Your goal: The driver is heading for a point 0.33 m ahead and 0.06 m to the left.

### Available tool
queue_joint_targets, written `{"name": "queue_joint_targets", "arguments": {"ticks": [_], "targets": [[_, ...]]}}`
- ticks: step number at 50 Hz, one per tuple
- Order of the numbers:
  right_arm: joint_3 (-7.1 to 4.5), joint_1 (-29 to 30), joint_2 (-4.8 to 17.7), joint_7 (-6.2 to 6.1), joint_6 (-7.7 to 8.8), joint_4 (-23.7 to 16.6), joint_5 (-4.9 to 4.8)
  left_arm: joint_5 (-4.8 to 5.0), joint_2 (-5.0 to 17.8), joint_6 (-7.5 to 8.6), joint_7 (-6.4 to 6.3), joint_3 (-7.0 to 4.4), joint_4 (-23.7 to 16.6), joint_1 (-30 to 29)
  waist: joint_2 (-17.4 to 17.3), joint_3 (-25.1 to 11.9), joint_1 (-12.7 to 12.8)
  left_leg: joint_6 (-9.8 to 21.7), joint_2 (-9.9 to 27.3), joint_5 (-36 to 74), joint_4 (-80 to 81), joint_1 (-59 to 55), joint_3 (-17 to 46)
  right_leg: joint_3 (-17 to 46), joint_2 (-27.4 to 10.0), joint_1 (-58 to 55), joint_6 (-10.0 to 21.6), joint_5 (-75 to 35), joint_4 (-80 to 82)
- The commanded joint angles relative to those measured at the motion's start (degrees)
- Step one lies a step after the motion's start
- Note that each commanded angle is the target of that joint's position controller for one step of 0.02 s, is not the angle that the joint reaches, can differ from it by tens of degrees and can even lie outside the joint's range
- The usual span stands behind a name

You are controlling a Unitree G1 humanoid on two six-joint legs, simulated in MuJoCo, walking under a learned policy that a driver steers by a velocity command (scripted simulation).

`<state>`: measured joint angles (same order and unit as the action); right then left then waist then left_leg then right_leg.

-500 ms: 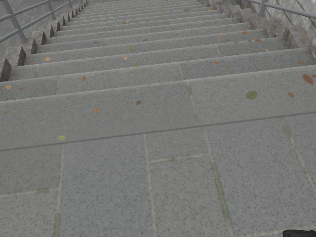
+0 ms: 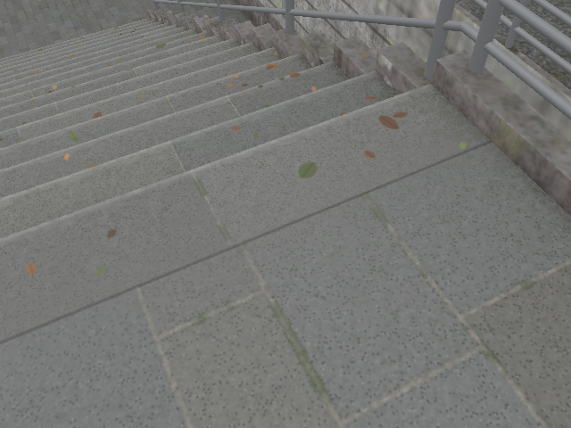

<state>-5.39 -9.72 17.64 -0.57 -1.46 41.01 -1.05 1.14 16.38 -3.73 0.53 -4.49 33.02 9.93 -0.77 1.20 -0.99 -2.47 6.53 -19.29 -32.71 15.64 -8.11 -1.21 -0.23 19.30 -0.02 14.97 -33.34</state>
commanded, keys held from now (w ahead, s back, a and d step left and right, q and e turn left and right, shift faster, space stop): e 0.04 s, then no key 0.96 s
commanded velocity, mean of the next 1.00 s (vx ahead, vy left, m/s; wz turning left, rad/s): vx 0.00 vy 0.00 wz -0.16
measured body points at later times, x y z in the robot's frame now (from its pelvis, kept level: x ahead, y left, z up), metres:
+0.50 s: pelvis +0.02 +0.00 +0.00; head +0.04 +0.01 +0.45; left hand +0.21 +0.22 -0.10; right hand +0.14 -0.28 -0.09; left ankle +0.03 +0.14 -0.73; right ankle +0.00 -0.11 -0.73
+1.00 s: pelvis +0.04 +0.03 +0.00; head +0.04 +0.04 +0.45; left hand +0.18 +0.27 -0.12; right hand +0.16 -0.23 -0.09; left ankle +0.03 +0.14 -0.73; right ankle +0.00 -0.11 -0.73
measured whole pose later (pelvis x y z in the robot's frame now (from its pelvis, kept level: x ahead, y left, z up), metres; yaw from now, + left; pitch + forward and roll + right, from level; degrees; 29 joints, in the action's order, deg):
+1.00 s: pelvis +0.04 +0.03 +0.00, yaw -8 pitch -1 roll +0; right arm -2.7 -11.2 12.2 0.5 -0.5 36.7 0.7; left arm 0.0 12.5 -0.8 -0.7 -3.4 46.7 11.9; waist 0.4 1.6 0.0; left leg 1.5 -1.2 -18.6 -30.9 11.1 -0.6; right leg 6.6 0.2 11.1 -2.3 18.1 -30.3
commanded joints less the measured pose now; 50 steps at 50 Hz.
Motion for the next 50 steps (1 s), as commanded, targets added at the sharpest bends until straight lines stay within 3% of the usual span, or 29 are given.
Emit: {"name": "queue_joint_targets", "arguments": {"ticks": [1,2,3,5,6,8,11,14,17,18,19,20,21,22,23,28,37,50], "targets": [[0.11,1.19,1.73,0.33,0.86,-5.84,3.33,-0.51,14.83,1.28,-1.27,-4.63,-3.82,6.73,17.76,-8.27,1.56,-1.98,-0.92,-12.84,-25.32,20.12,-1.94,25.15,-16.11,-24.4,10.07,-38.9,8.76],[-0.14,6.11,3.81,0.05,1.27,-7.9,2.08,-2.59,15.27,2.38,-0.41,-4.26,-4.31,7.26,16.55,-12.2,5.04,-2.88,-5.8,-20.83,-36.54,25.32,8.71,33.46,-23.1,-20.94,21.86,-42.24,10.39],[-0.76,7.4,6.6,-0.3,1.12,-7.76,0.79,-2.98,13.16,3.35,-0.05,-3.52,-3.9,5.86,10.58,-10.34,5.18,-2.58,-4.74,-17.67,-41.05,26.17,11.24,28.68,-20.8,-18.94,21.56,-38.56,11.27],[-1.16,5.09,7.03,-1.02,0.6,-6.01,1.04,-0.65,8.51,3.46,-0.67,-1.97,-2.7,1.05,6.66,-7.98,1.94,-1.83,-2.91,-8.44,-38.31,24.95,12.59,20.61,-14.7,-16.02,15.01,-33.04,10.26],[-1.25,3.81,7.04,-1.05,0.3,-5.59,1.24,0.0,7.25,3.14,-1.05,-1.33,-2.63,-1.03,7.48,-7.57,0.71,-2.17,-2.86,-4.76,-36.32,22.06,12.39,18.27,-13.07,-13.64,13.62,-33.36,10.52],[-0.7,2.04,4.89,-0.32,0.06,-4.79,0.96,-0.82,6.22,3.04,-1.52,-0.67,-2.28,-2.35,8.07,-8.15,-0.39,-2.85,-3.73,-0.13,-33.24,16.68,11.43,15.3,-11.1,-11.46,12.89,-33.58,11.17],[0.26,3.44,2.49,0.05,-0.17,-5.07,0.92,-1.39,5.64,3.31,-1.7,-0.44,-1.05,-2.24,8.03,-7.58,0.38,-3.1,-3.33,1.11,-20.64,11.61,11.21,13.69,-9.69,-11.02,11.99,-28.95,11.22],[0.23,4.72,2.92,0.21,-0.21,-5.96,0.83,-1.8,6.49,3.14,-1.36,-0.55,-0.11,-1.72,9.27,-6.33,1.55,-2.66,-3.94,-2.59,-12.37,6.05,10.02,15.28,-10.07,-8.35,12.6,-22.53,11.39],[0.21,3.66,2.68,0.6,0.14,-5.73,0.67,-1.71,4.97,3.24,-0.68,0.23,0.51,-2.99,9.17,-4.42,0.78,-1.44,-4.58,0.45,-1.76,0.79,9.19,17.49,-9.32,-6.14,11.66,-15.92,10.9],[0.47,2.22,1.86,0.88,0.46,-5.32,1.16,-1.45,3.71,3.32,-0.56,0.72,0.91,-3.28,7.98,-4.25,-0.64,-0.68,-4.67,7.99,5.96,-3.56,8.82,17.23,-8.38,-4.84,9.94,-14.89,10.43],[0.49,1.32,2.36,1.05,0.73,-5.15,2.0,-1.72,2.55,3.62,-0.48,0.97,1.68,-1.37,5.9,-5.12,-0.33,0.07,-3.28,16.15,8.27,-7.98,10.52,16.85,-6.77,-3.97,7.26,-12.03,9.77],[-0.04,0.55,5.29,0.99,0.88,-5.76,2.4,-2.56,2.38,4.06,-0.3,0.93,2.23,0.98,1.01,-6.3,1.51,1.47,0.64,27.7,6.83,-11.38,13.68,14.38,-3.46,-2.5,4.42,-5.88,6.92],[-0.61,2.03,7.09,1.29,1.03,-4.87,2.16,-2.48,2.28,4.35,0.01,0.78,2.73,3.66,-5.49,-6.59,4.51,4.12,0.84,21.91,4.53,-8.21,13.99,10.63,-0.34,-3.72,2.41,-2.48,8.03],[-0.22,3.16,4.61,1.65,1.23,-5.83,1.92,-2.3,3.67,4.36,-0.04,0.61,3.34,1.36,-4.87,-5.13,2.15,4.56,-0.36,15.12,5.91,-4.81,13.95,9.65,0.11,-5.68,1.09,-2.11,6.87],[0.15,3.25,3.44,1.73,1.51,-5.89,2.04,-1.86,4.07,4.15,-0.17,0.26,3.16,-0.55,-4.2,-4.16,1.45,3.87,-0.88,13.03,6.49,-3.62,13.66,9.33,0.16,-5.92,0.94,-2.89,5.92],[0.86,1.97,2.05,1.46,2.42,-6.78,1.74,-1.46,2.03,3.24,-0.36,0.23,3.67,-0.99,-2.11,-3.21,0.99,2.99,-2.2,13.74,5.67,-3.65,12.4,9.81,-0.36,-6.07,1.66,-7.85,5.25],[1.1,0.81,1.57,0.92,1.86,-8.51,1.67,-1.18,1.71,3.63,-0.64,-0.12,6.88,0.81,0.81,-3.08,0.71,4.09,-2.75,16.12,5.43,-5.47,12.51,9.75,-0.9,-6.55,0.4,-10.79,5.35],[0.94,-0.49,0.4,0.81,1.75,-8.48,1.74,-1.09,2.07,3.62,-1.58,-0.33,11.25,1.93,0.31,-2.3,0.98,4.88,-3.28,17.26,7.11,-6.05,12.56,9.5,-1.64,-7.94,-0.77,-11.27,6.26]]}}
